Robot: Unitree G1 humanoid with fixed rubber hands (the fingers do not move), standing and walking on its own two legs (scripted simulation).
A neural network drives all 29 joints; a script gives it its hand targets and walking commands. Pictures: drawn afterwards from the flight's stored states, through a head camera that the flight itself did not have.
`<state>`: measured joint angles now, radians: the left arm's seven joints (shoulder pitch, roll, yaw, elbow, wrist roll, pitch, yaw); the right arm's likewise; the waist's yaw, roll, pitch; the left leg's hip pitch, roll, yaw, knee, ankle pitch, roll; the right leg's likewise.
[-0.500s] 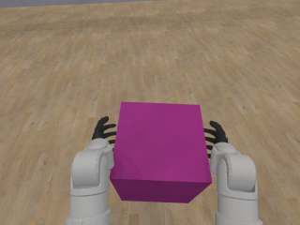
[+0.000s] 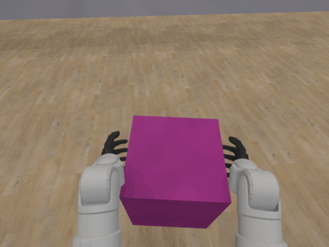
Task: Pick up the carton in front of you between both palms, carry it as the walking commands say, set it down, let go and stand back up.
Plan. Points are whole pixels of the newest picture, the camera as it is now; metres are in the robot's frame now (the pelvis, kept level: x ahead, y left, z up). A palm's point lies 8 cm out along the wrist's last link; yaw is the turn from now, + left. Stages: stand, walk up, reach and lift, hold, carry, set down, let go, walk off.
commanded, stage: carry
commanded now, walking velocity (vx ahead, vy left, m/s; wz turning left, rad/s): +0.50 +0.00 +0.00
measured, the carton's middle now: (172, 175) +0.33 -0.01 +0.01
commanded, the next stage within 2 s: none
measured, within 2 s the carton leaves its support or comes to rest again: neither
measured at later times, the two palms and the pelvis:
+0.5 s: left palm (133, 81) +0.64 +0.12 +0.12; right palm (213, 86) +0.64 -0.16 +0.10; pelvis +0.35 -0.02 +0.00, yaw +1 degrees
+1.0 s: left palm (134, 46) +0.99 +0.15 +0.10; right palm (193, 47) +0.98 -0.13 +0.10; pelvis +0.69 +0.02 +0.00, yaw +0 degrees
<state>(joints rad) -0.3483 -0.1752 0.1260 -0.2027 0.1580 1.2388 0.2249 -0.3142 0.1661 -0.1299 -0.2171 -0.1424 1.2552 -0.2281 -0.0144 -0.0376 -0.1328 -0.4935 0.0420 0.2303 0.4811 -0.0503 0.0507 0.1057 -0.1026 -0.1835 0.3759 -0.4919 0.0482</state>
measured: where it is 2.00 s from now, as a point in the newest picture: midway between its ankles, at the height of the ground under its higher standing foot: (163, 145)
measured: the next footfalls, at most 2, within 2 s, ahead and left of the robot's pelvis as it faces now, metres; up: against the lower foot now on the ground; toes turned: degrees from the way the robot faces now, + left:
right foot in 0.46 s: +0.49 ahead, -0.12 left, +0.00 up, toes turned -11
left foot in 0.96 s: +0.83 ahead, +0.11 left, +0.00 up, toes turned +12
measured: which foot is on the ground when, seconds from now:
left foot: down 0.00-0.48, up 0.50-0.94, down 0.96-1.00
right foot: down 0.00-0.02, up 0.04-0.44, down 0.46-0.98, up 1.00-1.00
